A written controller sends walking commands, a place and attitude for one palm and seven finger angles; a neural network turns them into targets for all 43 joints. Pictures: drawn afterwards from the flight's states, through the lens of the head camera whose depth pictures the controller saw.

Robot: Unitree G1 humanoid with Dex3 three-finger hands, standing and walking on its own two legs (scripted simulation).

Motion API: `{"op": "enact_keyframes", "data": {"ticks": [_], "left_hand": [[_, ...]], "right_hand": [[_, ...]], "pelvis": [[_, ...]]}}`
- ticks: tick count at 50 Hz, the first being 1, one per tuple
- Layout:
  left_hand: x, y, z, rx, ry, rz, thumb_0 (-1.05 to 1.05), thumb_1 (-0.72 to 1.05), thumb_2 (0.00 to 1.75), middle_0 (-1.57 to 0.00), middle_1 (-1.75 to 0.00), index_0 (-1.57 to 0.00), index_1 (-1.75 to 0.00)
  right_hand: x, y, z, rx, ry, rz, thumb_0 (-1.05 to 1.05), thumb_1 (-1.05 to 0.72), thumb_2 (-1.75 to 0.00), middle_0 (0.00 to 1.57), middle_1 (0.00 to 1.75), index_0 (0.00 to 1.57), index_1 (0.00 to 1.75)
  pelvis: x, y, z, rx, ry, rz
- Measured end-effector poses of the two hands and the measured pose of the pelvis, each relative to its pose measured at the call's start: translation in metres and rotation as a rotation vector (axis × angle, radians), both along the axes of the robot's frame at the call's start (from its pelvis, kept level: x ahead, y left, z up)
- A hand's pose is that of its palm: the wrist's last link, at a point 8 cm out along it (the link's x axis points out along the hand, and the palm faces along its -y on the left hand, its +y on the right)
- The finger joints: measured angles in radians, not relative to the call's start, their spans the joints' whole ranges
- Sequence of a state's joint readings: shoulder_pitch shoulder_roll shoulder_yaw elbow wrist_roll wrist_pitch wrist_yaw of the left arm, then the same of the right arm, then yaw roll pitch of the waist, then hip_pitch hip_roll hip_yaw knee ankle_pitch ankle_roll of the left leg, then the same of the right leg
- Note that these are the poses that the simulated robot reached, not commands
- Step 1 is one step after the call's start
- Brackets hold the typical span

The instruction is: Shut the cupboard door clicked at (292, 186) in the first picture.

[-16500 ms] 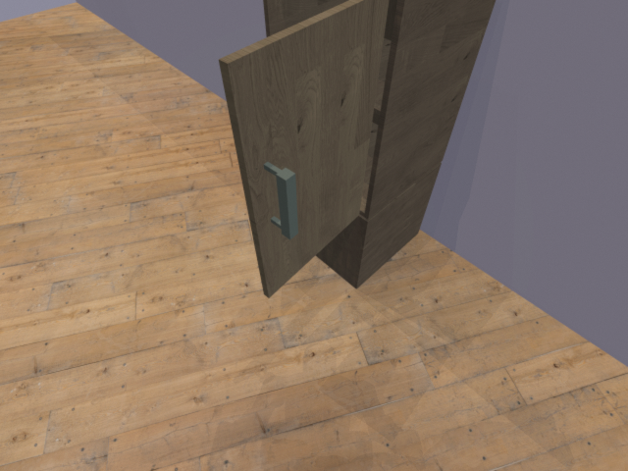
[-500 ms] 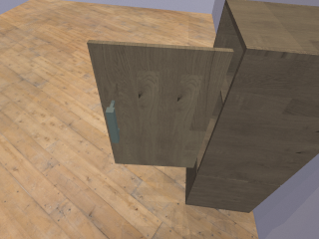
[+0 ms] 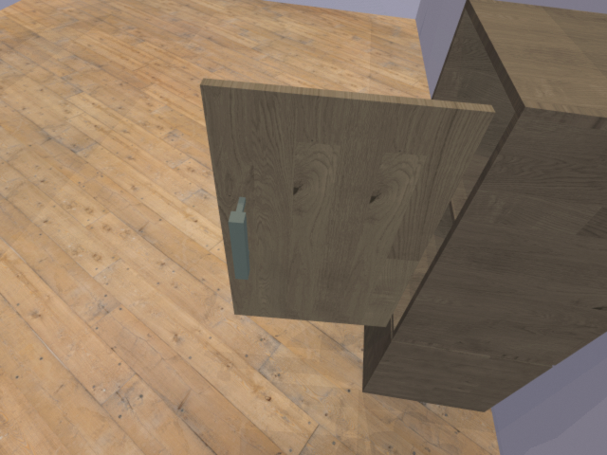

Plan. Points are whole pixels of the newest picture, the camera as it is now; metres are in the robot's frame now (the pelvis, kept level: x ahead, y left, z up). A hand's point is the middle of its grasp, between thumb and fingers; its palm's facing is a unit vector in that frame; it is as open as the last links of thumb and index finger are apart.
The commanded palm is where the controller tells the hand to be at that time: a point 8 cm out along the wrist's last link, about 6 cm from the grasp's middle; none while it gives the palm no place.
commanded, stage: come to a stop and stand still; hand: left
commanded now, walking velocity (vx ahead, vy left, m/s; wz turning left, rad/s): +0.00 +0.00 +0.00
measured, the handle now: (242, 239) +0.46 +0.14 -0.02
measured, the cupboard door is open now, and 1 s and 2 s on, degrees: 95 95 95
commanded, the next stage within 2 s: look again from close up in 0.44 s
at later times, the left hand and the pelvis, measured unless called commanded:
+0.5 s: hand out of the picture +0.01 +0.20 -0.18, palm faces +0.01 -0.99 -0.17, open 7.4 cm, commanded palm none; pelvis +0.01 +0.03 +0.00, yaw -1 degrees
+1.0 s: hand out of the picture -0.01 +0.19 -0.19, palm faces +0.01 -0.99 -0.13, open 7.4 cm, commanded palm none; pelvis +0.01 +0.03 +0.00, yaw -1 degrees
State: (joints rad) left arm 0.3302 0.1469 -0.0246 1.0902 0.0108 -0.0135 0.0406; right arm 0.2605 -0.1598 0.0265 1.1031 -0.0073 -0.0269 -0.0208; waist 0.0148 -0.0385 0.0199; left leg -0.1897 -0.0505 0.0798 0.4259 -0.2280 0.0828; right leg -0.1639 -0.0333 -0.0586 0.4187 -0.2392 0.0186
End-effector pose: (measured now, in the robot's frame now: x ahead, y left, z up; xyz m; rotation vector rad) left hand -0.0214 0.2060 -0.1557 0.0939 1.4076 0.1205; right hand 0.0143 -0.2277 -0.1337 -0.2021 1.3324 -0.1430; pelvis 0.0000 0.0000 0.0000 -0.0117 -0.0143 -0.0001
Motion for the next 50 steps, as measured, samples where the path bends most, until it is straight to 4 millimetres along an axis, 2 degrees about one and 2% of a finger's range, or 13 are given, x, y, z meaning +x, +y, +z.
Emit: {"op": "enact_keyframes", "data": {"ticks": [9, 19, 33, 50], "left_hand": [[0.019, 0.018, -0.001, 0.012, -0.018, -0.012, 0.01, 0.91, 0.9, -0.2, -0.3, -0.2, -0.3], [0.03, 0.037, 0.001, 0.032, -0.022, -0.018, 0.01, 0.91, 0.9, -0.2, -0.3, -0.2, -0.3], [0.021, 0.041, -0.001, 0.019, 0.01, -0.017, 0.01, 0.91, 0.9, -0.2, -0.3, -0.2, -0.3], [0.008, 0.035, -0.003, -0.005, 0.052, -0.015, 0.01, 0.91, 0.9, -0.2, -0.3, -0.2, -0.3]], "right_hand": [[0.015, 0.009, 0.003, -0.013, -0.02, 0.003, 0.01, -0.92, -0.9, 0.2, 0.3, 0.2, 0.3], [0.01, 0.022, 0.0, -0.009, 0.007, -0.009, 0.01, -0.92, -0.9, 0.2, 0.3, 0.2, 0.3], [-0.011, 0.038, -0.001, 0.007, 0.059, -0.038, 0.01, -0.91, -0.9, 0.2, 0.3, 0.2, 0.3], [-0.018, 0.046, -0.002, 0.012, 0.072, -0.061, 0.01, -0.91, -0.9, 0.2, 0.3, 0.2, 0.3]], "pelvis": [[0.008, 0.012, 0.0, 0.0, -0.002, -0.004], [0.012, 0.023, 0.0, 0.001, -0.009, -0.007], [0.013, 0.031, 0.0, 0.0, -0.01, -0.011], [0.013, 0.035, 0.0, 0.004, -0.003, -0.019]]}}
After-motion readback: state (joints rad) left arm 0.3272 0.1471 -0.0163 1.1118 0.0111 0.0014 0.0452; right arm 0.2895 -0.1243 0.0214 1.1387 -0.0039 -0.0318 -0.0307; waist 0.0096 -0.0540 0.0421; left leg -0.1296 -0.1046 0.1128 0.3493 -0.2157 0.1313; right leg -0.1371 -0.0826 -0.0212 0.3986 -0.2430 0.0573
